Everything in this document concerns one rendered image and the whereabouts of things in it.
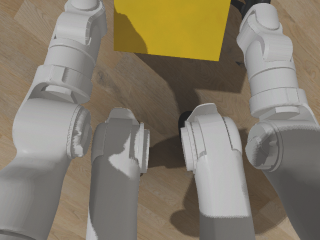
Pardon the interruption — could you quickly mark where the right robot forearm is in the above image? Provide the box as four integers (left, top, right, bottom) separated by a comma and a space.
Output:
236, 3, 320, 128

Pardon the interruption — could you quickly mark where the right robot upper arm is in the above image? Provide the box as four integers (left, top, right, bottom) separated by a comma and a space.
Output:
245, 119, 320, 240

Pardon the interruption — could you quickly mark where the robot right hand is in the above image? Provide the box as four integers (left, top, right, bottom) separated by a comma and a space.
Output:
230, 0, 271, 21

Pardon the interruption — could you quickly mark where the left robot shin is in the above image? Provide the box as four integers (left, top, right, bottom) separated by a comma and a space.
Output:
91, 107, 140, 166

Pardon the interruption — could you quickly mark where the left robot upper arm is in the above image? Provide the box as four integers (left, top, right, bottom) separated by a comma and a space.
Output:
0, 97, 92, 240

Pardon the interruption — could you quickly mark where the left robot forearm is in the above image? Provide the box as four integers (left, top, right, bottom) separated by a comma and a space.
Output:
12, 0, 108, 147

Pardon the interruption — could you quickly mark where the carton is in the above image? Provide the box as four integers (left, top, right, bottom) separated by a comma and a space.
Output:
113, 0, 231, 62

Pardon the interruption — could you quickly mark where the robot right foot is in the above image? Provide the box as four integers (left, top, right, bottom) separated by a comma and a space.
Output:
178, 111, 193, 171

